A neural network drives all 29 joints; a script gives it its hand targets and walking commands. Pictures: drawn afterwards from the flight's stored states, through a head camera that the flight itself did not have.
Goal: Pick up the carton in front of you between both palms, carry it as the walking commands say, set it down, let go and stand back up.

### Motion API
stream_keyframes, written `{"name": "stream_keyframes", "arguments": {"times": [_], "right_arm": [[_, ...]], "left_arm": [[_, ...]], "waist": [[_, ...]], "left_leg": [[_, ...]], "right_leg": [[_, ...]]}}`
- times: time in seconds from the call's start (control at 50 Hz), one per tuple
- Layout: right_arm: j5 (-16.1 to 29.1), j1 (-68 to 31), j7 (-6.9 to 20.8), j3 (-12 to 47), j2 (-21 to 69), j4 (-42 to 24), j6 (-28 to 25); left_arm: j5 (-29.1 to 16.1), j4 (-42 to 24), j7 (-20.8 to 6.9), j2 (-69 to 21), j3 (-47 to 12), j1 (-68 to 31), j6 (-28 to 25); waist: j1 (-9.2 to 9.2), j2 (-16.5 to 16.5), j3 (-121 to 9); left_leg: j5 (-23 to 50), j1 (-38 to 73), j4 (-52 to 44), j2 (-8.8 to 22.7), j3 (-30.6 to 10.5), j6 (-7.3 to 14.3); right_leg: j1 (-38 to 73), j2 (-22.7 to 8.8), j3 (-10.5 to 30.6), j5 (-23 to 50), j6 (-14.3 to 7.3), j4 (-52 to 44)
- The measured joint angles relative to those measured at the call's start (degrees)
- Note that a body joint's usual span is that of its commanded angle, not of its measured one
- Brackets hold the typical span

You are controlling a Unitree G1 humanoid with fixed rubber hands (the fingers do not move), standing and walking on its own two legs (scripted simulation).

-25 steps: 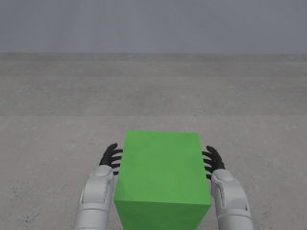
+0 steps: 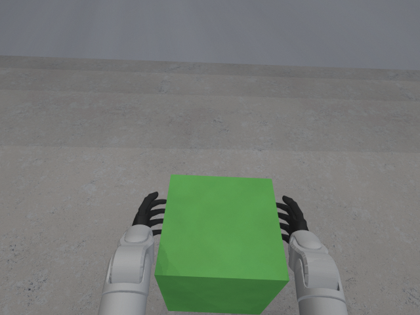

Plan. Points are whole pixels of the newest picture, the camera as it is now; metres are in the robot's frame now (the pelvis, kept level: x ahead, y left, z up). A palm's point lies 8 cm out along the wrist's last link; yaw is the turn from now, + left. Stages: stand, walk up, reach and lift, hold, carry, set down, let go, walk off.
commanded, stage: hold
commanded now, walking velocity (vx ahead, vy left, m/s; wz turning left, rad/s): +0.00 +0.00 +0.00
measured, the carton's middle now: (217, 247) +0.28 +0.00 -0.05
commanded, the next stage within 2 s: set down in 0.10 s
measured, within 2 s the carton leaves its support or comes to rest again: neither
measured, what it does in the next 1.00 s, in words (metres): lowers itself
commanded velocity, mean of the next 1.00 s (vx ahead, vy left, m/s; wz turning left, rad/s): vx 0.00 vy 0.00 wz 0.00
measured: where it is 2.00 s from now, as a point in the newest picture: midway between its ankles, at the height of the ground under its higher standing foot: outside the picture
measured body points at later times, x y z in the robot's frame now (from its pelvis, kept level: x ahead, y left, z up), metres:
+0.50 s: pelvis -0.04 +0.02 -0.03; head +0.01 +0.04 +0.42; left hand +0.34 +0.13 -0.03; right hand +0.31 -0.17 -0.02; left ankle +0.07 +0.11 -0.74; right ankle -0.04 -0.11 -0.74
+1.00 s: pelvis -0.05 +0.00 -0.15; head +0.17 +0.01 +0.24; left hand +0.37 +0.15 -0.23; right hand +0.38 -0.16 -0.22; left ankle +0.07 +0.11 -0.74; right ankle -0.04 -0.11 -0.74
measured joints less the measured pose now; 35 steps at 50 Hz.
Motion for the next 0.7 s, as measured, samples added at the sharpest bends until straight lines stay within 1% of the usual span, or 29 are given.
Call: {"name": "stream_keyframes", "arguments": {"times": [0.14,0.2,0.26,0.3,0.34,0.38,0.42,0.5,0.58,0.64,0.7], "right_arm": [[-0.66,-1.81,0.32,-1.41,0.26,3.29,-1.15],[-1.60,-4.69,0.68,-3.36,0.77,6.85,-1.96],[-3.66,-9.38,1.24,-7.48,1.96,12.40,-3.91],[-5.45,-12.73,1.83,-11.01,2.64,16.41,-5.95],[-7.59,-16.14,2.37,-14.48,2.89,20.36,-8.16],[-9.86,-19.28,2.88,-17.69,2.84,23.70,-10.10],[-11.90,-21.80,3.38,-20.36,2.59,26.22,-11.80],[-14.55,-24.77,4.20,-23.29,1.87,28.81,-15.32],[-13.58,-25.91,4.26,-22.70,0.77,29.14,-20.40],[-10.62,-26.55,3.56,-20.62,-0.34,29.29,-24.97],[-6.69,-27.07,2.41,-17.71,-1.41,29.25,-28.72]], "left_arm": [[0.76,2.57,-0.12,-0.21,1.13,-1.68,-0.55],[1.49,5.43,-0.59,-0.56,3.34,-4.04,-1.22],[2.68,9.95,-1.18,-1.50,7.79,-8.24,-2.70],[3.70,13.46,-1.65,-2.14,11.20,-11.54,-4.25],[5.02,17.35,-2.02,-2.41,14.14,-15.20,-5.99],[6.71,21.16,-2.20,-2.60,16.63,-18.75,-7.80],[8.43,24.35,-2.38,-2.82,18.75,-21.68,-9.64],[11.02,28.25,-2.53,-3.39,21.57,-25.19,-14.03],[11.15,28.70,-2.21,-3.50,21.28,-25.74,-20.17],[9.48,27.89,-1.19,-2.95,19.57,-25.19,-25.36],[6.47,26.77,-0.03,-1.75,17.48,-24.61,-29.41]], "waist": [[-0.11,0.19,0.89],[0.28,0.34,1.48],[0.81,0.31,2.13],[1.14,0.11,2.44],[1.27,-0.24,2.78],[1.04,-0.52,2.95],[0.70,-0.73,2.78],[0.51,-0.75,1.72],[0.67,-0.28,1.40],[0.90,0.16,0.92],[1.09,0.36,-0.44]], "left_leg": [[0.76,0.97,0.18,0.26,-0.24,-0.06],[0.48,0.68,1.57,-0.52,-1.66,0.01],[-0.61,-0.25,3.80,-1.55,-3.51,-0.16],[-1.42,-1.21,5.57,-2.53,-4.71,0.28],[-2.60,-2.60,7.62,-3.15,-5.31,0.11],[-3.47,-4.65,9.63,-3.38,-5.32,-0.04],[-4.03,-7.62,11.67,-3.51,-5.10,0.32],[-4.89,-16.43,15.85,-3.44,-4.47,0.86],[-5.38,-27.57,20.29,-3.25,-4.43,0.89],[-5.89,-37.20,24.39,-2.99,-4.75,0.64],[-6.69,-47.15,28.99,-2.69,-5.18,0.29]], "right_leg": [[0.68,0.33,-0.10,0.49,-0.25,0.81],[0.04,0.52,0.60,0.26,-0.22,2.33],[-1.51,0.89,2.02,-0.35,-0.19,4.84],[-2.94,1.11,3.02,-1.04,-0.27,6.86],[-4.69,1.30,3.83,-1.91,-0.43,9.10],[-6.92,1.41,4.24,-2.80,-0.44,11.37],[-9.97,1.46,4.45,-3.55,-0.21,13.58],[-19.00,1.75,4.94,-4.52,0.61,18.12],[-30.16,2.23,4.78,-5.23,1.24,22.82],[-39.66,2.76,4.27,-5.93,1.49,26.96],[-49.45,3.38,3.64,-6.94,1.47,31.57]]}}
